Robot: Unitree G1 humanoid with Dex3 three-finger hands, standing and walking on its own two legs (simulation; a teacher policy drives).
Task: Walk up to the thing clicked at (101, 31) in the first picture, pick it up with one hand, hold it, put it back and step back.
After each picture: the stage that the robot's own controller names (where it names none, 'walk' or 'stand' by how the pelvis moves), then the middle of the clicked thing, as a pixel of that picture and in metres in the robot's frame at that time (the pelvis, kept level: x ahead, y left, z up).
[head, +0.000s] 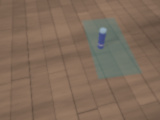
stand; (101, 38) +1.29 -0.21 -0.66
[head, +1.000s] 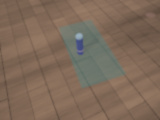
walk; (79, 44) +1.18 +0.10 -0.63
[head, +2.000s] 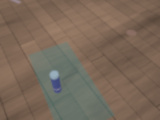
walk; (55, 82) +0.71 +0.25 -0.63
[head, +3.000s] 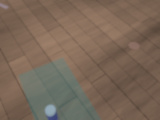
stand; (52, 115) +0.41 +0.19 -0.63
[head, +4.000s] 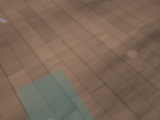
stand; out of the picture +0.35 +0.21 -0.66
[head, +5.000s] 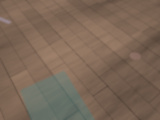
stand; out of the picture +0.35 +0.20 -0.66
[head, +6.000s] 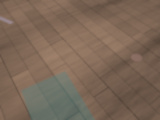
stand; out of the picture +0.35 +0.20 -0.66
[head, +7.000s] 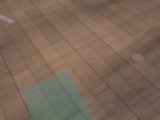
stand; out of the picture +0.35 +0.20 -0.66
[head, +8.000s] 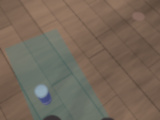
go down; (44, 95) +0.40 +0.21 -0.52
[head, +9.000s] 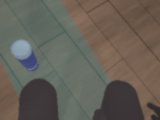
go down; (27, 58) +0.43 +0.25 -0.27
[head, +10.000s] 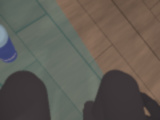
close in; (2, 46) +0.42 +0.27 -0.21
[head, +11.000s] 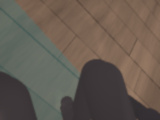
close; out of the picture +0.40 +0.30 -0.15
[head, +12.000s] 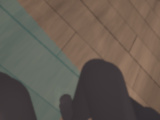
lift; out of the picture +0.39 +0.30 -0.15
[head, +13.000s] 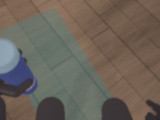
lift; (16, 73) +0.33 +0.21 +0.02
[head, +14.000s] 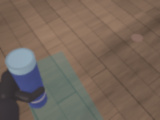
hold; (30, 83) +0.32 +0.17 +0.02
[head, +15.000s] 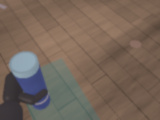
hold; (34, 85) +0.32 +0.17 +0.02
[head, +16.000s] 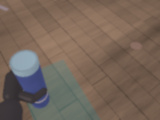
hold; (33, 84) +0.32 +0.17 +0.03
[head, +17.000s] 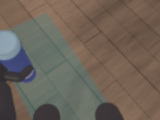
crouch; (17, 62) +0.39 +0.20 -0.03
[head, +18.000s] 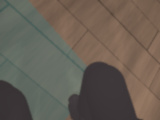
lower; out of the picture +0.44 +0.31 -0.13
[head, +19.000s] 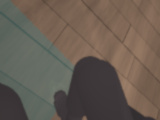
lower; out of the picture +0.43 +0.33 -0.16
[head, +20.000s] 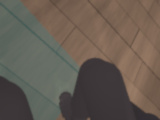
lower; out of the picture +0.41 +0.32 -0.16
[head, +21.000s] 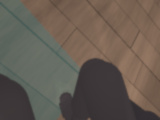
lower; out of the picture +0.40 +0.32 -0.16
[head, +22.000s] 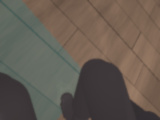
rest; out of the picture +0.39 +0.32 -0.16
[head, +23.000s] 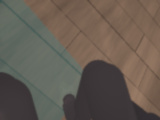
open; out of the picture +0.39 +0.31 -0.16
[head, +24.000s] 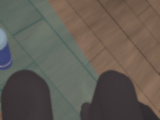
stand; out of the picture +0.41 +0.28 -0.19
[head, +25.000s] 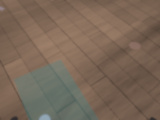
stand; out of the picture +0.36 +0.21 -0.58
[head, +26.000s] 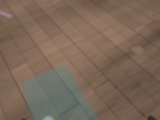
stand; out of the picture +0.37 +0.22 -0.60
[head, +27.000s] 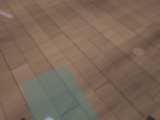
stand; out of the picture +0.36 +0.21 -0.60
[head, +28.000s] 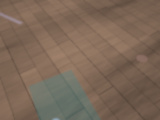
stand; out of the picture +0.39 +0.19 -0.65
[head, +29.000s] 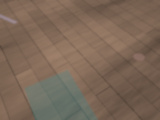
stand; out of the picture +0.35 +0.20 -0.66
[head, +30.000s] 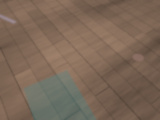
stand; out of the picture +0.35 +0.21 -0.66
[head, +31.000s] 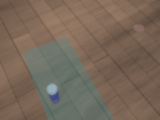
walk; (53, 94) +0.47 +0.17 -0.64
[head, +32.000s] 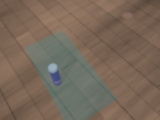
walk; (55, 75) +0.69 +0.26 -0.63
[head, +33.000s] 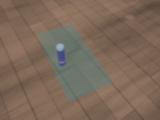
stand; (61, 55) +1.00 +0.20 -0.63
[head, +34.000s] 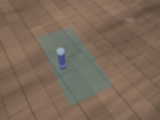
stand; (61, 59) +0.97 +0.19 -0.66
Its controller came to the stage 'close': yes
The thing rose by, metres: 0.68
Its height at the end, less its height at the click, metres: +0.00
